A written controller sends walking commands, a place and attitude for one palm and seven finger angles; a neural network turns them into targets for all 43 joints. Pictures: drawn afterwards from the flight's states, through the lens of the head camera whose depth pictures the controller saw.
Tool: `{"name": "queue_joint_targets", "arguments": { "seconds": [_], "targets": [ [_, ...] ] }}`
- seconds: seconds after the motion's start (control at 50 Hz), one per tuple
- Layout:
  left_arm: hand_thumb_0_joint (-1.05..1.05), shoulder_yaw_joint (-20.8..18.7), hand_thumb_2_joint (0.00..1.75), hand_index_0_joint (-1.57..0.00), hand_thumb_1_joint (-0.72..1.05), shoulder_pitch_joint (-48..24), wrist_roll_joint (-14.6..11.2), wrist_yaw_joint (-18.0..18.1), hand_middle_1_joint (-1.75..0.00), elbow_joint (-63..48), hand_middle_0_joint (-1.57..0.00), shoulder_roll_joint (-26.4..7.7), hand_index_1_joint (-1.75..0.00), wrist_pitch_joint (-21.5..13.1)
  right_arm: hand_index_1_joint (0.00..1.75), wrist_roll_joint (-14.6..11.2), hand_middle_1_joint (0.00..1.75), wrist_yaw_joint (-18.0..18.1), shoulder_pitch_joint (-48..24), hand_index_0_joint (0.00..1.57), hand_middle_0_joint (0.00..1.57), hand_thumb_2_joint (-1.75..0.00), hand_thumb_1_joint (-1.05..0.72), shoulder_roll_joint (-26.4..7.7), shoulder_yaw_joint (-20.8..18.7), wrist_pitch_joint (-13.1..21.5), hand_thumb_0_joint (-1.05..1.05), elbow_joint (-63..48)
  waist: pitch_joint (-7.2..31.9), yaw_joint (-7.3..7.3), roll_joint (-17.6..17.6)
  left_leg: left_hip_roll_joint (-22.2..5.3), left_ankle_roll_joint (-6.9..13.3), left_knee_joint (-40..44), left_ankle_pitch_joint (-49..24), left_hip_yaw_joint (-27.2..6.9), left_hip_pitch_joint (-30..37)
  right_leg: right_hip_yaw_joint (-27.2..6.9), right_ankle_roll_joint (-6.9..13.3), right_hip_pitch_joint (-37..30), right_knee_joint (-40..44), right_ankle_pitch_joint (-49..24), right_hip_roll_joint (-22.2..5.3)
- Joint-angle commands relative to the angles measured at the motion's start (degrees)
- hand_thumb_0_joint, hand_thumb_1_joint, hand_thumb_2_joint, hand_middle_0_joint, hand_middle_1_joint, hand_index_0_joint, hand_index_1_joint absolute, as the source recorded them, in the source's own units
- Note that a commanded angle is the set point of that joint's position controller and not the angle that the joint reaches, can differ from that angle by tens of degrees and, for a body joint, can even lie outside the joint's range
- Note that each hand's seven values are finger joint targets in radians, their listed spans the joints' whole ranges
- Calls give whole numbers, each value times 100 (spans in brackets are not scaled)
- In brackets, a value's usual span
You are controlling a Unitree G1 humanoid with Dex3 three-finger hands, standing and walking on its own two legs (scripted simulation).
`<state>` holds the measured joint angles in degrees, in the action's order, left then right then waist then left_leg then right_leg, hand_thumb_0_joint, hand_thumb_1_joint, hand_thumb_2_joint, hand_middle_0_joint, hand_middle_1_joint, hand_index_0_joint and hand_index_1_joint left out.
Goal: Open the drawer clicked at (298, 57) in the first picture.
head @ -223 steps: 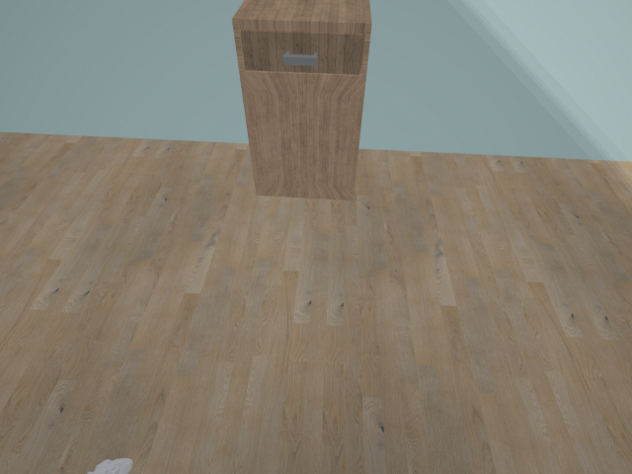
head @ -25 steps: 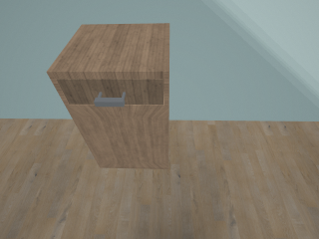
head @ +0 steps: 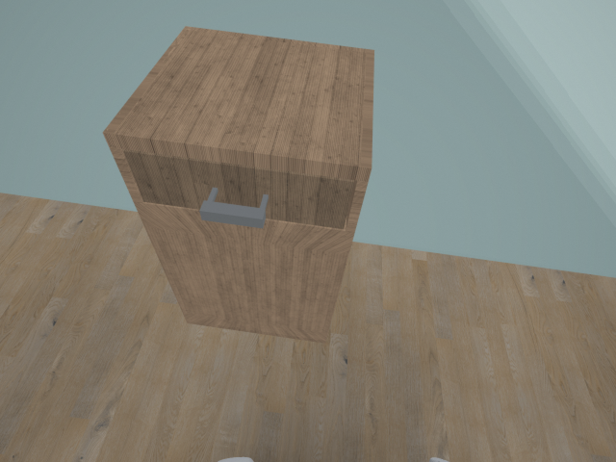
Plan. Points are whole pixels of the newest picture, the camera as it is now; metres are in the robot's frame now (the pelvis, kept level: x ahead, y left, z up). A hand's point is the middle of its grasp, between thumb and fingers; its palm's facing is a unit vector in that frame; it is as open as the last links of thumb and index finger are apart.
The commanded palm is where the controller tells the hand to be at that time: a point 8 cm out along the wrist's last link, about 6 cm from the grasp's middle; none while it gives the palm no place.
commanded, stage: come to a stop and stand still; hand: left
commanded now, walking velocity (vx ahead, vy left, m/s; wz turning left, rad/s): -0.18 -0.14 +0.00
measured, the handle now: (236, 205) +0.55 +0.19 -0.07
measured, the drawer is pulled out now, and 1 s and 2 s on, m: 0.00 0.00 0.00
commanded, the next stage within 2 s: look again from close up in 1.28 s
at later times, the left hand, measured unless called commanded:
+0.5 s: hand out of the picture -0.02 +0.10 -0.14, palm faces +0.04 -0.96 -0.26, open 7.3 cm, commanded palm none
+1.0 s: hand out of the picture -0.07 +0.15 -0.18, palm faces +0.09 -0.98 -0.16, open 7.3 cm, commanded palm none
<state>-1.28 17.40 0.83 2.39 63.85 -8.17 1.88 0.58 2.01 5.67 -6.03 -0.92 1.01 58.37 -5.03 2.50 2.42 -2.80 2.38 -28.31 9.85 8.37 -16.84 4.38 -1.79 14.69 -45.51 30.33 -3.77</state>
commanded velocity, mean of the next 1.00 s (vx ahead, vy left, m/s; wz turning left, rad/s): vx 0.04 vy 0.07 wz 0.00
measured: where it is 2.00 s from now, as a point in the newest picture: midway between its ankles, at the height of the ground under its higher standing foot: outside the picture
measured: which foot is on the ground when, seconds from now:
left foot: down 0.00-0.26, up 0.28-0.80, down 0.82-1.00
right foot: up 0.00-0.24, down 0.26-1.00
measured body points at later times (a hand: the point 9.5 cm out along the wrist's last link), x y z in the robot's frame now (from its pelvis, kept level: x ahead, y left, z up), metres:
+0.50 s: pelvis -0.04 -0.08 +0.01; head -0.04 -0.12 +0.46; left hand -0.02 +0.16 -0.12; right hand -0.07 -0.32 -0.16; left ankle -0.07 +0.09 -0.67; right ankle -0.04 -0.16 -0.74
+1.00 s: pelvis -0.05 -0.02 +0.01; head -0.05 +0.00 +0.46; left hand -0.07 +0.20 -0.16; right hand +0.02 -0.25 -0.14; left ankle -0.08 +0.10 -0.74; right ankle -0.04 -0.16 -0.74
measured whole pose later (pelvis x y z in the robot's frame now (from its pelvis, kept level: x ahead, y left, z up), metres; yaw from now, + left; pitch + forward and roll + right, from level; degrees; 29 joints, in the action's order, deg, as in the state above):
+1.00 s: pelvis -0.05 -0.02 +0.01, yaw +1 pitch -1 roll +0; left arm -1.2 16.4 1.2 1.3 65.3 -9.1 1.2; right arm 0.9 1.9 11.5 -9.1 -0.3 0.4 61.2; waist -0.3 2.7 1.9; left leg -0.8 0.0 -24.3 15.7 2.3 -7.8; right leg 4.1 -1.9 11.3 -24.7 12.4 -3.9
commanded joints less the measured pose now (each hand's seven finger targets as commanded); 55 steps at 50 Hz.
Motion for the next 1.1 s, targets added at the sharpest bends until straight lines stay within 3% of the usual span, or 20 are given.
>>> {"name": "queue_joint_targets", "arguments": {
  "seconds": [0.0,0.06,0.18,0.2,0.22,0.24,0.26,0.3,0.34,0.38,0.54,0.66,0.72,0.76,0.78,0.8,0.84,0.88,0.9,1.08],
  "targets": [
    [0,-190,90,-20,90,390,13,-20,-30,-353,-20,-498,-30,62,30,18,30,146,748,20,20,-90,-90,-1387,-376,-181,0,-62,956,-343,-892,-1834,943,751,-3954,-1345,1267,-357,-1,838,-1187,7,19],
    [0,-258,90,-20,90,225,28,-54,-30,-573,-20,-455,-30,120,30,58,30,114,573,20,20,-90,-90,-1354,-419,-194,0,-188,1050,-300,-661,-1804,903,911,-2638,-1287,914,-450,0,848,-1293,-222,42],
    [0,-222,90,-20,90,572,24,-96,-30,-543,-20,-367,-30,40,30,119,30,-67,175,20,20,-90,-90,-1282,-392,-269,0,-265,671,-75,-1298,-1293,381,1426,1600,-1222,-495,-19,165,-550,932,-799,144],
    [0,-219,90,-20,90,884,42,-94,-30,-421,-20,-419,-30,-2,30,102,30,-99,177,20,20,-90,-90,-1208,-376,-298,0,-250,633,60,-987,-984,151,1188,2044,-985,-825,62,158,-1037,1689,-1171,188],
    [0,-220,90,-20,90,901,107,-72,-30,-414,-20,-680,-30,-69,30,44,30,-142,325,20,20,-90,-90,-904,-325,-323,0,-221,482,57,-60,-458,-128,474,2172,-627,-1044,-510,212,-975,2667,-596,-196],
    [0,-232,90,-20,90,574,141,-61,-30,-569,-20,-1115,-30,-120,30,-14,30,-177,350,20,20,-90,-90,-545,-233,-375,0,-353,71,-69,1383,45,-406,-638,1847,-366,-1150,-2234,600,22,3866,1303,-1327],
    [0,-255,90,-20,90,42,105,-37,-30,-837,-20,-1376,-30,-72,30,37,30,-208,173,20,20,-90,-90,-773,-293,-417,0,-456,-374,-22,1402,2,-348,-1472,1745,-651,-936,-2722,858,1153,4482,2005,-1832],
    [0,-299,90,-20,90,-590,77,-9,-30,-993,-20,-1308,-30,-154,30,86,30,-230,479,20,20,-90,-90,-890,-323,-444,0,-240,-537,-285,1135,-21,-268,-2243,1098,-982,-891,-2468,732,1440,4418,1371,-1556],
    [0,-252,90,-20,90,-673,51,-43,-30,-979,-20,-1129,-30,-209,30,94,30,-255,1032,20,20,-90,-90,-879,-325,-386,0,32,-437,-431,584,4,-298,-2473,656,-872,-853,-1626,644,902,3934,34,-1179],
    [0,-269,90,-20,90,-309,24,-77,-30,-917,-20,-1090,-30,-261,30,86,30,-251,1227,20,20,-90,-90,-873,-315,-319,0,94,-78,-295,395,107,-378,-2501,497,-812,-1072,-1285,633,-11,3591,-971,-1062],
    [0,-346,90,-20,90,485,46,-4,-30,-584,-20,-1052,-30,-264,30,64,30,-145,992,20,20,-90,-90,-927,-266,-308,0,-84,435,123,540,14,-508,-2174,1152,-965,-1388,-1575,1140,-1436,3055,-3017,-1590],
    [0,-341,90,-20,90,299,97,-24,-30,-450,-20,-1057,-30,-226,30,8,30,-125,1027,20,20,-90,-90,-751,-180,-244,0,-42,558,41,837,126,-387,-949,1394,-735,-394,-1445,1174,-968,3012,-3037,-1416],
    [0,-295,90,-20,90,1,50,-50,-30,-379,-20,-1020,-30,-184,30,-5,30,-100,1431,20,20,-90,-90,-669,-138,-201,0,149,588,-238,896,243,-343,178,435,-522,749,-1043,797,-235,2836,-2177,-976],
    [0,-213,90,-20,90,-53,-6,-60,-30,-366,-20,-742,-30,-145,30,5,30,-62,1604,20,20,-90,-90,-861,-127,-99,0,253,518,-321,102,-156,-236,852,27,-862,1361,-695,459,362,2352,-1510,-501],
    [0,-157,90,-20,90,65,-22,-77,-30,-356,-20,-533,-30,-129,30,37,30,-43,1471,20,20,-90,-90,-1111,-151,-63,0,200,422,-220,-729,-778,-17,1111,-56,-1592,1073,-413,288,472,2056,-1329,-178],
    [0,-122,90,-20,90,102,-8,-80,-30,-326,-20,-394,-30,-123,30,45,30,-25,1234,20,20,-90,-90,-1268,-149,-81,0,114,249,-136,-947,-1133,191,1436,298,-1835,488,-108,185,166,1930,-1231,-61],
    [0,-86,90,-20,90,90,33,-107,-30,-207,-20,-344,-30,-133,30,49,30,3,843,20,20,-90,-90,-1175,-110,-84,0,78,-63,-33,-804,-854,144,1521,705,-1582,-45,-116,152,-164,1997,-1708,-61],
    [0,-60,90,-20,90,128,32,-114,-30,-72,-20,-473,-30,-138,30,18,30,26,864,20,20,-90,-90,-990,-46,-50,0,134,-136,-49,-1064,-580,29,1404,216,-1314,39,-225,141,-354,2185,-2090,-151],
    [0,-47,90,-20,90,207,29,-111,-30,-2,-20,-513,-30,-157,30,13,30,33,884,20,20,-90,-90,-939,-24,-37,0,159,-21,-53,-876,-497,-1,1234,-153,-1209,216,-309,159,-436,2301,-2318,-202],
    [0,9,90,-20,90,102,3,-75,-30,117,-20,-566,-30,-185,30,-1,30,45,1081,20,20,-90,-90,-950,10,23,0,298,190,-166,-405,-423,-118,1037,-1027,-1054,696,-297,124,-622,2456,-2657,-306]
  ]
}}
